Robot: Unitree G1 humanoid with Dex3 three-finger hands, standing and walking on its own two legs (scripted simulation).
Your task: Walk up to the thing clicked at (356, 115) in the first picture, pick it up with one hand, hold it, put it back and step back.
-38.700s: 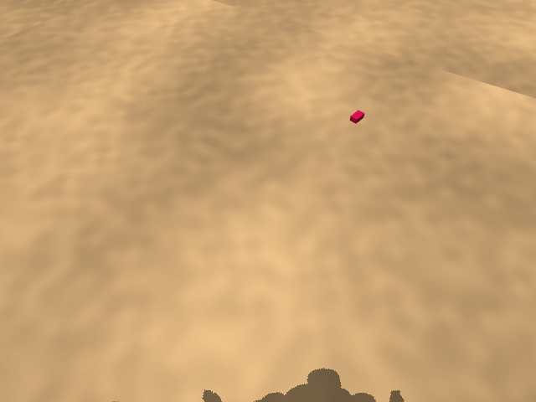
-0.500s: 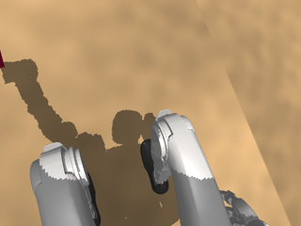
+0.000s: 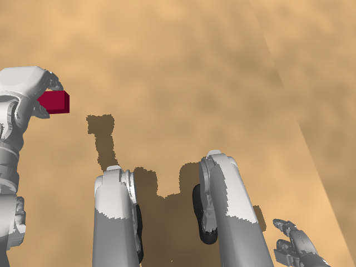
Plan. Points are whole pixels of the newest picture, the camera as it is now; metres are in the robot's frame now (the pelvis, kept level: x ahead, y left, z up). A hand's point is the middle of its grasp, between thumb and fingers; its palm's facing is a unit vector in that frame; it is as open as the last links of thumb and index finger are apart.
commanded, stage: lift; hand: left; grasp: from above
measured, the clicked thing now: (49, 102) +0.48 +0.27 -0.14
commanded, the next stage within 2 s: hold in 1.08 s
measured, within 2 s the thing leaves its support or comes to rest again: neither
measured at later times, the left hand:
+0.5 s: hand out of the picture +0.38 +0.24 +0.11, palm faces -0.43 -0.07 -0.90, open 7.3 cm
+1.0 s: hand out of the picture +0.39 +0.22 +0.22, palm faces -0.43 -0.06 -0.90, open 7.3 cm
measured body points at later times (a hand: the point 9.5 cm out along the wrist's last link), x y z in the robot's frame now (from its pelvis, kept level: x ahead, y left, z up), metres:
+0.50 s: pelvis +0.02 -0.01 +0.18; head +0.14 +0.00 +0.61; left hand +0.40 +0.25 +0.16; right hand +0.13 -0.27 +0.05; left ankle +0.08 +0.11 -0.39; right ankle +0.12 -0.15 -0.39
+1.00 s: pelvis +0.06 -0.02 +0.29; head +0.12 -0.02 +0.73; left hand +0.40 +0.22 +0.27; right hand +0.16 -0.28 +0.16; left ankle +0.08 +0.11 -0.39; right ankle +0.12 -0.15 -0.39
